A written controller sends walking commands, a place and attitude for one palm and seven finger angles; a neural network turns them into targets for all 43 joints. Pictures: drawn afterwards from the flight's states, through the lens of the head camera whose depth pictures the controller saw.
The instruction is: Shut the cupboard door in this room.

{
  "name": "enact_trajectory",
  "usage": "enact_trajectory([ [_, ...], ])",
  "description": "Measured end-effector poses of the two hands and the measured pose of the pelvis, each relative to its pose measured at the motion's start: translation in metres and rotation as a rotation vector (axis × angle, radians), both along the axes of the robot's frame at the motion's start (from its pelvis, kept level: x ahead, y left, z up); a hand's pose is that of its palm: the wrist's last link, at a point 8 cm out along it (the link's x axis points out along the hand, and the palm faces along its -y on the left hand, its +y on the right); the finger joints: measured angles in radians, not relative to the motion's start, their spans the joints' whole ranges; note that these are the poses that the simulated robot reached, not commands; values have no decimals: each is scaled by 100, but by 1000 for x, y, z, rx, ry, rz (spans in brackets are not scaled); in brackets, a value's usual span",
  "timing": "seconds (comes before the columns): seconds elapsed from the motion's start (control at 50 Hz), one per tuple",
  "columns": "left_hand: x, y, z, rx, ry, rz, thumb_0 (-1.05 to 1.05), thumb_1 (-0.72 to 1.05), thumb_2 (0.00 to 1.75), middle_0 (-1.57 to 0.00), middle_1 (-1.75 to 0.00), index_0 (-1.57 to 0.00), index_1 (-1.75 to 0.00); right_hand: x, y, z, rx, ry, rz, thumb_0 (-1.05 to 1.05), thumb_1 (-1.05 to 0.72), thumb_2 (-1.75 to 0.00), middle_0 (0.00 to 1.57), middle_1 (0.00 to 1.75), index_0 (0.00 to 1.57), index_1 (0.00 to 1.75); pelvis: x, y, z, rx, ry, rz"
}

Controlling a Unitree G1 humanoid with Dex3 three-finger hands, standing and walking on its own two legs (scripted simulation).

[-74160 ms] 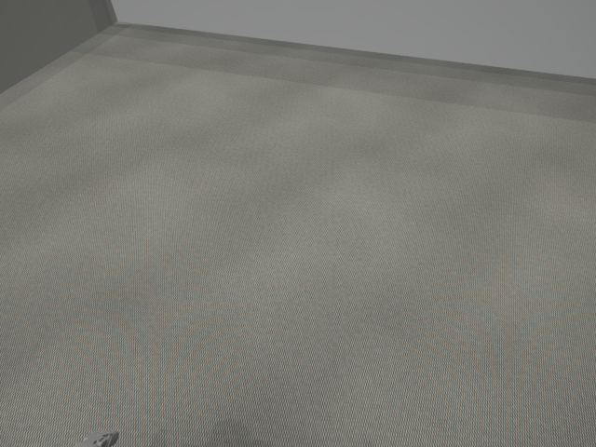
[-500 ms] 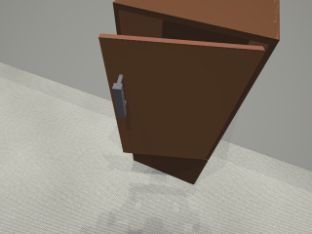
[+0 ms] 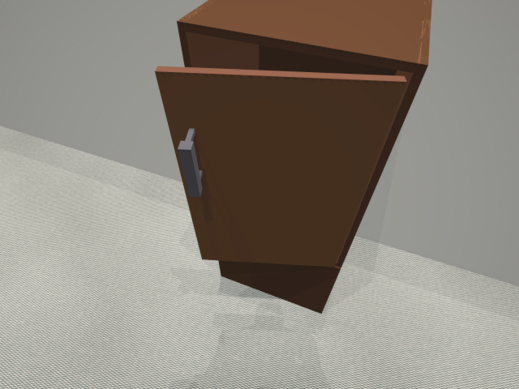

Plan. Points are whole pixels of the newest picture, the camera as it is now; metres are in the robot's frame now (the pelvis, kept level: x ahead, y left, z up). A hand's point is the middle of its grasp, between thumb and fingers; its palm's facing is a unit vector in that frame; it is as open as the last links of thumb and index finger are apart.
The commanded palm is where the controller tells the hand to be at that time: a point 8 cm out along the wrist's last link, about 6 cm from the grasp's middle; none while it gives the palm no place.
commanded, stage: look again from close up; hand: left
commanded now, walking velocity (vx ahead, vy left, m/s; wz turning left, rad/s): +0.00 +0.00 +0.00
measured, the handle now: (193, 163) +0.49 +0.15 +0.06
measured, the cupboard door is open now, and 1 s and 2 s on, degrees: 18 18 18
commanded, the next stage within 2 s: shuffle to correct the standing spot in 0.38 s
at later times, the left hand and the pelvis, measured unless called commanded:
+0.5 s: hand out of the picture -0.03 +0.21 -0.18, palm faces +0.02 -0.98 -0.19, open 7.4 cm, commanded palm none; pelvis -0.03 +0.03 +0.00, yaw +0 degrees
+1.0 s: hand out of the picture -0.07 +0.17 -0.19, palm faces +0.04 -0.99 -0.13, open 7.4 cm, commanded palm none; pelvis -0.01 +0.01 -0.01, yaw -1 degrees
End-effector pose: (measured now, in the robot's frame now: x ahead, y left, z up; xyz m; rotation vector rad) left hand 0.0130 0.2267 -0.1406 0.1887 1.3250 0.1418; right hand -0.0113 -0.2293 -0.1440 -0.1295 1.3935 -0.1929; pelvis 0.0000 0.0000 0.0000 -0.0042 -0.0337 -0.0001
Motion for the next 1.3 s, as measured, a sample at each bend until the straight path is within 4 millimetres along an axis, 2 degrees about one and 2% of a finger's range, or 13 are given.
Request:
enact_trajectory([
  [0.16, -4, 13, -3, 4, -49, 4, 1, 90, 90, -20, -30, -20, -30, 32, 12, 0, 0, -132, 33, 1, -92, -90, 20, 30, 20, 30, -12, 11, -5, -3, -10, 0],
  [0.3, -12, 22, -4, -9, -66, 10, 1, 90, 90, -20, -30, -20, -30, 41, 20, 7, -11, -177, 63, 1, -92, -90, 20, 30, 20, 30, -23, 21, -4, -4, -10, -3],
  [0.44, -34, 29, -6, -22, -26, 16, 1, 90, 90, -20, -30, -20, -30, 31, 28, 11, -15, -161, 67, 1, -91, -90, 20, 30, 20, 30, -31, 29, -2, -6, -5, -2],
  [0.64, -72, 31, -5, -34, 71, 37, 1, 90, 90, -20, -30, -19, -30, 1, 31, 9, -13, -77, 45, 1, -91, -90, 20, 30, 20, 30, -36, 33, 1, -9, 2, 0],
  [0.78, -93, 19, -4, -41, 131, 61, 1, 90, 90, -20, -30, -19, -30, -13, 18, 4, -19, -38, 12, 1, -90, -90, 20, 30, 20, 30, -33, 21, 0, -9, 1, -11],
  [0.9, -98, 2, -7, -57, 152, 94, 1, 90, 90, -20, -30, -19, -30, -11, 5, 4, -32, -29, 6, 1, -90, -90, 20, 30, 20, 30, -25, 10, -3, -11, 8, -10],
  [0.96, -92, -4, -15, -82, 165, 95, 1, 90, 90, -20, -30, -19, -30, -6, 5, 4, -43, -39, 0, 1, -90, -90, 20, 30, 20, 30, -18, 10, -6, -12, 4, -9],
  [1.02, -75, -10, -19, -100, 167, 65, 1, 90, 90, -20, -30, -19, -30, -6, 7, 3, -40, -49, -21, 0, -90, -90, 20, 30, 20, 30, -11, 8, -7, 0, 7, -28],
  [1.14, -6, -17, -4, -75, 50, 8, 1, 91, 90, -20, -30, -19, -30, -14, 3, 6, -1, 1, -54, 0, -90, -90, 20, 30, 20, 30, 2, -7, 2, 4, 29, -42],
  [1.2, 21, -17, -4, -31, -17, 0, 2, 93, 90, -20, -30, -20, -30, -13, -9, -3, 14, 32, -67, 0, -90, -90, 20, 30, 20, 30, 13, -21, -5, 12, 34, -40],
  [1.24, 31, -19, -4, -14, -38, 14, 2, 93, 90, -20, -30, -20, -30, -7, -16, -6, 15, 56, -60, 0, -90, -90, 20, 30, 20, 30, 18, -27, -6, -4, 30, -31],
  [1.3, 37, -25, -2, -9, -37, 34, 1, 92, 90, -20, -30, -19, -30, 14, -25, -2, 4, 50, -42, 1, -90, -90, 20, 30, 20, 30, 28, -29, -3, -13, 26, -23],
])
